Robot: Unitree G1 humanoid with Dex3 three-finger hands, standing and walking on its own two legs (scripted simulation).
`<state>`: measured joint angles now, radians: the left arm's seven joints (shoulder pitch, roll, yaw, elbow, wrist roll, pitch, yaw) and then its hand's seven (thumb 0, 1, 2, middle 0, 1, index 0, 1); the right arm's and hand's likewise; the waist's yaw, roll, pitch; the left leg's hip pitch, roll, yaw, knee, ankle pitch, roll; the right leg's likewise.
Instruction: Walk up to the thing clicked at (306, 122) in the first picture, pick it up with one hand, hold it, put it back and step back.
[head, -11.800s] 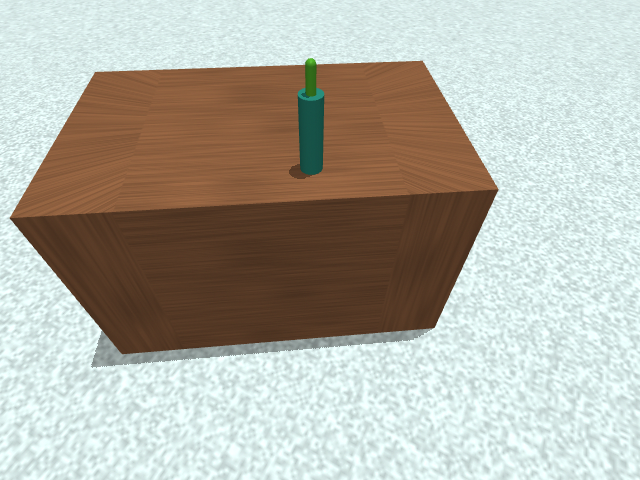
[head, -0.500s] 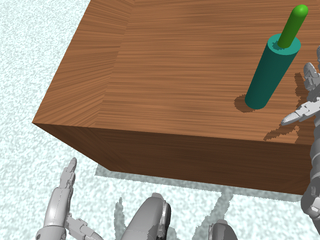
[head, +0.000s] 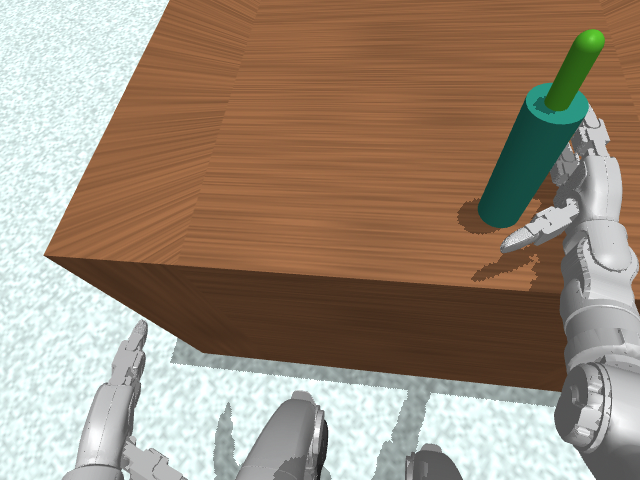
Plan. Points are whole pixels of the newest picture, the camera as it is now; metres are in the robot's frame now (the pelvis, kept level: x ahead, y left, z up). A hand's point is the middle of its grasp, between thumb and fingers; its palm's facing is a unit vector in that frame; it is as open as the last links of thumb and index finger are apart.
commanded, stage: rest palm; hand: right
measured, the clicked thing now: (533, 145) +0.49 -0.15 +0.10
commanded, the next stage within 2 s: close in 0.02 s
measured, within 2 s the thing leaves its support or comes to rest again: leaves its support in 1.20 s
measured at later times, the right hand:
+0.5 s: hand (514, 162) +0.50 -0.14 +0.05, palm faces +0.00 +1.00 +0.01, open 15.6 cm
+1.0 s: hand (512, 166) +0.49 -0.14 +0.05, palm faces +0.01 +1.00 +0.01, open 8.4 cm
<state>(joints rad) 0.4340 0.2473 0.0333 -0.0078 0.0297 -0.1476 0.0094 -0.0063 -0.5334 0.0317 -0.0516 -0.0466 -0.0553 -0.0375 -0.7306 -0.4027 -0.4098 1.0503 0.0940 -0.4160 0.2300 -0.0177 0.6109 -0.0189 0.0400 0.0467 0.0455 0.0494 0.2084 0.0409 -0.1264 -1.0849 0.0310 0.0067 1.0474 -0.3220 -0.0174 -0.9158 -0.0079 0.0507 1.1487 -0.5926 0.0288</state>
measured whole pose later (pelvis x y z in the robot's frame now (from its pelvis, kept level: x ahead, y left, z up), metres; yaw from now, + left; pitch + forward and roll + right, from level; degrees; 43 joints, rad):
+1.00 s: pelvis +0.00 +0.00 +0.00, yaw +0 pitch +21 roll +1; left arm 0.45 0.23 0.02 0.01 0.05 -0.13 -0.01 -0.01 -0.53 0.04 -0.05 -0.05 -0.05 -0.04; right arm -0.81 -0.36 -0.37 1.08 0.04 -0.40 0.10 -0.01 0.13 -0.59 1.00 0.82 0.99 0.83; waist 0.22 0.01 -0.14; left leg -1.10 0.03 0.00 1.05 -0.31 -0.02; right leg -0.94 0.00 0.05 1.16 -0.59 0.02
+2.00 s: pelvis +0.00 +0.00 +0.03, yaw +0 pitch +16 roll -1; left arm 0.36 0.24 0.03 0.18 0.01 -0.11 0.03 -0.01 -0.53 0.04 -0.05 -0.05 -0.05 -0.04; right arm -0.84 -0.37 -0.36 1.06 0.07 -0.29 0.14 -0.02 0.07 -1.09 0.88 1.04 0.86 1.05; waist 0.17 0.02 -0.11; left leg -0.91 0.03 -0.01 0.90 -0.27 -0.02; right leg -0.72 -0.01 0.03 0.97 -0.52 0.03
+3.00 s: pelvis +0.02 +0.01 +0.07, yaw +0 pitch +2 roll -1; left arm 0.33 0.23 0.07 0.42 -0.03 -0.09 0.08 -0.01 -0.52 0.02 -0.04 -0.05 -0.05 -0.03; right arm -0.37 -0.24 -0.20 0.29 0.20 0.08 0.10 -0.02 0.06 -1.08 0.87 1.03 0.86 1.05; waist 0.02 -0.03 -0.07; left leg -0.47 0.04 0.01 0.66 -0.22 -0.01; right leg -0.27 0.00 0.04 0.66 -0.41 0.03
